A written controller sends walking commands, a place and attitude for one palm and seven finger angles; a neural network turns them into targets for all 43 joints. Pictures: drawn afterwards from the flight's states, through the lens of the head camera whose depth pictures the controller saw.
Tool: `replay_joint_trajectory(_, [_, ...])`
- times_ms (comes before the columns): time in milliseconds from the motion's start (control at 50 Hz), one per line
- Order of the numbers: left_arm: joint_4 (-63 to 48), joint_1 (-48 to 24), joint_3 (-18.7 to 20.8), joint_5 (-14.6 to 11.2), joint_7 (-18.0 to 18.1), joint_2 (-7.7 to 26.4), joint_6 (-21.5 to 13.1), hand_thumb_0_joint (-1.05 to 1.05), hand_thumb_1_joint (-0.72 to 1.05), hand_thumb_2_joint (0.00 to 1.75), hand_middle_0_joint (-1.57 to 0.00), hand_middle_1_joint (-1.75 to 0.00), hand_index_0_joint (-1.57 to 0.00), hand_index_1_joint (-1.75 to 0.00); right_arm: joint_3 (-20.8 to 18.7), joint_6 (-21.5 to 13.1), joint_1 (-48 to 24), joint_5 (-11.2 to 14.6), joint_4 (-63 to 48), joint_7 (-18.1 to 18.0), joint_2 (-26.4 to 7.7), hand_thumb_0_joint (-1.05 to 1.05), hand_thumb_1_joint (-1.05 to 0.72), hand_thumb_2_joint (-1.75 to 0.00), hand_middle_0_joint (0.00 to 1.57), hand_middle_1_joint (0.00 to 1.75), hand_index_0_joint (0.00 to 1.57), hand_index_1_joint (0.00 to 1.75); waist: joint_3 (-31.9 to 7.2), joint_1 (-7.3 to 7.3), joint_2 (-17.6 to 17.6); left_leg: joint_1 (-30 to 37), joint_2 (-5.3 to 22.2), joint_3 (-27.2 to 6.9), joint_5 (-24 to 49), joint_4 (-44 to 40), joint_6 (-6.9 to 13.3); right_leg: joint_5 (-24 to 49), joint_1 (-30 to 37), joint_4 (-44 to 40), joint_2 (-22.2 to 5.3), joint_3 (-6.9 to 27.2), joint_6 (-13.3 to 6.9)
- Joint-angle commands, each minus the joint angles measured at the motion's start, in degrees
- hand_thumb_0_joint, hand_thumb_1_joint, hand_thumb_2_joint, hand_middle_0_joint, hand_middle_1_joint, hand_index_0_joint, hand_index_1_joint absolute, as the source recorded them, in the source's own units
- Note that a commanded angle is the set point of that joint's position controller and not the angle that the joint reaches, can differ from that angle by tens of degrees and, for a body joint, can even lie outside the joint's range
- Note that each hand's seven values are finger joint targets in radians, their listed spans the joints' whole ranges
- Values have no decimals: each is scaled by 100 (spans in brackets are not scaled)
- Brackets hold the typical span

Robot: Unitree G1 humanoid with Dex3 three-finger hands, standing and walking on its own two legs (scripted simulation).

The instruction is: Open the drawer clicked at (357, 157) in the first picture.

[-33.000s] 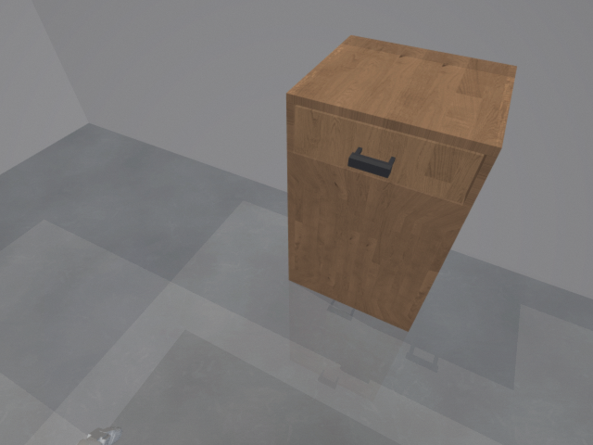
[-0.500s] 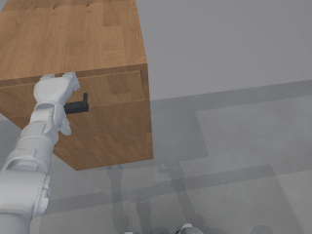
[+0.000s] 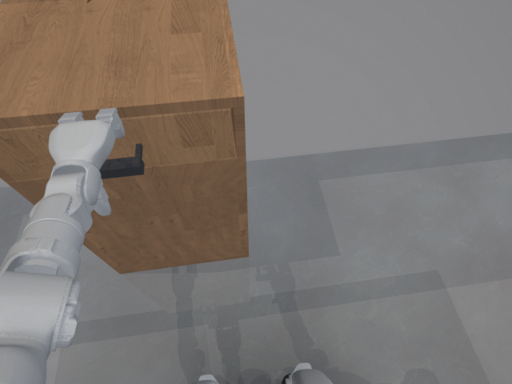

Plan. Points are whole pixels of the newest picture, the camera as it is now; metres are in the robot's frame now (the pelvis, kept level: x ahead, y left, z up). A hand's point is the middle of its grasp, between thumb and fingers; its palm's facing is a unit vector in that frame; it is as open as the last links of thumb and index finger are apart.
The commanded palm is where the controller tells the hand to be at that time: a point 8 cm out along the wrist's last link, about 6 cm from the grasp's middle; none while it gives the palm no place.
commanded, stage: lower the fingers behind the handle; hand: left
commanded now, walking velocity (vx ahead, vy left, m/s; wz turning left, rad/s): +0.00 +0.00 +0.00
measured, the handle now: (115, 159) +0.52 +0.25 -0.01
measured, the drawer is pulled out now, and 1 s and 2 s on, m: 0.00 0.00 0.00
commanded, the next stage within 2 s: close the thumb around the handle in 1.18 s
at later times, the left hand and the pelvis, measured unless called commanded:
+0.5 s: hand (96, 177) +0.47 +0.27 -0.01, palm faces -0.04 -0.01 -1.00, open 13.7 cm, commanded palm +0.46 +0.27 +0.04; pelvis +0.01 +0.01 -0.02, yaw +0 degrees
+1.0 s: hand (102, 188) +0.47 +0.28 -0.04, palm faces -0.07 +0.01 -1.00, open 13.8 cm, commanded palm +0.47 +0.26 +0.02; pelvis -0.01 +0.01 -0.04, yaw +1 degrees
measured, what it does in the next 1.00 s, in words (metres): stands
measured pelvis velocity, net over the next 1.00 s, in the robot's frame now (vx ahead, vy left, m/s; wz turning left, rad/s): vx -0.01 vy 0.01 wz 0.01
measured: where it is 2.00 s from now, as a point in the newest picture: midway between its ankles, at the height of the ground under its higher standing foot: outside the picture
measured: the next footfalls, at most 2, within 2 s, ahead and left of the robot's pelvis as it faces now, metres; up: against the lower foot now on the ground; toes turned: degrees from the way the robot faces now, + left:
none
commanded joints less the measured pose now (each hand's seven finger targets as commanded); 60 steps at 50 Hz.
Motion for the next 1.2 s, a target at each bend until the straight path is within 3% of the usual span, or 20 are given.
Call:
replay_joint_trajectory(0, [-451, -1902, 539, -76, 45, 1949, 248, 0, -50, 30, -30, -120, -30, -120, -290, -84, 701, -6, -345, -97, -898, 0, -90, -90, 20, 30, 20, 30, -1764, 38, -319, 538, -236, 82, 1208, -465, 163, 1080, 1500, -482, 200, -36, -110])
replay_joint_trajectory(100, [-1179, -2438, 363, -15, -60, 1699, -308, 0, -50, 30, -30, -120, -30, -120, -377, -218, 824, -51, -370, -158, -815, 0, -90, -90, 20, 30, 20, 30, -2202, -114, 147, 912, -206, -22, 1433, -229, 182, 1111, 1144, -312, 232, -36, -148])
replay_joint_trajectory(200, [-1627, -2231, 627, -47, 193, 1640, -733, 0, -50, 30, -30, -120, -30, -120, -460, -287, 923, -172, -210, -145, -759, 0, -90, -90, 20, 30, 20, 30, -2787, -19, 434, 1241, -163, -141, 2226, 129, 110, 1495, 817, 60, 270, -116, -187])
replay_joint_trajectory(300, [-1021, -1990, 568, 6, 504, 1502, -371, 0, -50, 30, -30, -120, -30, -120, -442, -238, 936, -191, -50, -14, -807, 0, -90, -90, 20, 30, 20, 30, -2372, -68, 192, 751, -164, -136, 2077, 215, 94, 1420, 588, 161, 282, -196, -180])
replay_joint_trajectory(440, [-848, -2094, 449, 27, 470, 1488, 102, 0, -50, 30, -30, -120, -30, -120, -425, -131, 961, -183, -26, 51, -854, 0, -90, -90, 20, 30, 20, 30, -2521, -97, 165, 916, -152, -135, 2246, 203, 102, 1545, 702, 128, 301, -218, -175])
replay_joint_trajectory(480, [-634, -2204, 200, 12, 396, 1176, 217, 0, -50, 30, -30, -120, -30, -120, -413, -119, 967, -159, -23, 50, -841, 0, -90, -90, 20, 30, 20, 30, -2150, -245, 71, 872, -134, -172, 2095, 147, 108, 1349, 478, 51, 309, -265, -185])
replay_joint_trajectory(520, [-363, -2119, 179, 17, 337, 1242, 284, 0, -50, 30, -30, -120, -30, -120, -372, -103, 936, -126, -31, 41, -874, 0, -90, -90, 20, 30, 20, 30, -1836, -257, -141, 613, -153, -160, 1687, 110, 139, 1068, 408, 3, 304, -244, -170])
replay_joint_trajectory(560, [-381, -2181, 270, 80, 285, 1469, 281, 0, -50, 30, -30, -120, -30, -120, -344, -93, 925, -136, -58, 17, -886, 0, -90, -90, 20, 30, 20, 30, -1925, -207, -41, 527, -174, -155, 1598, 127, 146, 1029, 434, 48, 283, -219, -185])
replay_joint_trajectory(600, [-418, -2201, 52, 119, 230, 1178, 222, 0, -50, 30, -30, -120, -30, -120, -348, -90, 924, -144, -128, 13, -828, 0, -90, -90, 20, 30, 20, 30, -1992, -226, 176, 638, -174, -152, 1658, 157, 132, 1013, 328, 90, 287, -234, -203])
replay_joint_trajectory(660, [-298, -1976, 21, 108, 169, 1084, 151, 0, -50, 30, -30, -120, -30, -120, -335, -103, 892, -141, -178, 21, -822, 0, -90, -90, 20, 30, 20, 30, -1855, -196, 99, 475, -170, -160, 1437, 220, 121, 800, 158, 146, 297, -249, -214])
replay_joint_trajectory(700, [-250, -2104, -110, 95, 144, 927, 87, 0, -50, 30, -30, -120, -30, -120, -331, -138, 909, -143, -204, 15, -803, 0, -90, -90, 20, 30, 20, 30, -1756, -286, 89, 370, -163, -189, 1262, 279, 134, 622, -46, 189, 293, -263, -210])
replay_joint_trajectory(720, [-203, -2109, 36, 96, 139, 1111, 68, 0, -50, 30, -30, -120, -30, -120, -321, -146, 905, -140, -185, 13, -829, 0, -90, -90, 20, 30, 20, 30, -1678, -283, -9, 247, -144, -198, 1158, 326, 140, 566, -106, 237, 284, -255, -212])
replay_joint_trajectory(760, [-348, -2218, 102, 55, 111, 1205, -64, 0, -50, 30, -30, -120, -30, -120, -315, -199, 894, -154, -257, -18, -821, 0, -90, -90, 20, 30, 20, 30, -1848, -285, -47, 83, -159, -207, 1015, 429, 155, 486, -92, 342, 277, -226, -205])
replay_joint_trajectory(860, [-1269, -2827, 375, 165, 412, 1497, -507, 0, -50, 30, -30, -120, -30, -120, -399, -355, 958, -251, -199, -64, -792, 0, -90, -90, 20, 30, 20, 30, -2985, -250, 713, 733, -113, -340, 1563, 728, 74, 629, -399, 677, 288, -236, -223])
replay_joint_trajectory(940, [-1199, -2709, 219, 114, 630, 1110, -259, 0, -50, 30, -30, -120, -30, -120, -438, -392, 1053, -275, -67, 12, -789, 0, -90, -90, 20, 30, 20, 30, -2942, -284, 664, 956, -39, -401, 1892, 735, 16, 676, -548, 633, 323, -341, -207])
replay_joint_trajectory(960, [-1157, -2798, 333, 80, 657, 1311, -168, 0, -50, 30, -30, -120, -30, -120, -427, -376, 1081, -262, -10, 12, -822, 0, -90, -90, 20, 30, 20, 30, -2946, -301, 569, 882, -45, -404, 1839, 714, 25, 705, -453, 613, 322, -328, -204])
replay_joint_trajectory(1060, [-871, -2944, 259, 20, 604, 1415, 208, 0, -50, 30, -30, -120, -30, -120, -363, -338, 1110, -215, 97, -2, -854, 0, -90, -90, 20, 30, 20, 30, -2677, -389, 455, 706, -100, -336, 1617, 547, 92, 737, -172, 412, 319, -300, -182])
replay_joint_trajectory(1100, [-863, -3152, 121, 18, 555, 1317, 228, 0, -50, 30, -30, -120, -30, -120, -346, -341, 1133, -210, 102, -26, -840, 0, -90, -90, 20, 30, 20, 30, -2600, -483, 413, 737, -102, -347, 1632, 511, 109, 760, -187, 363, 309, -304, -171])
replay_joint_trajectory(1120, [-766, -3031, 199, -2, 520, 1413, 245, 0, -50, 30, -30, -120, -30, -120, -331, -327, 1106, -206, 133, -21, -860, 0, -90, -90, 20, 30, 20, 30, -2475, -413, 480, 691, -107, -335, 1541, 475, 98, 700, -184, 344, 307, -298, -183])
replay_joint_trajectory(1180, [-728, -3069, 162, -9, 442, 1415, 180, 0, -50, 30, -30, -120, -30, -120, -304, -328, 1098, -205, 94, -47, -848, 0, -90, -90, 20, 30, 20, 30, -2400, -460, 352, 621, -125, -330, 1442, 445, 129, 682, -106, 289, 305, -283, -187])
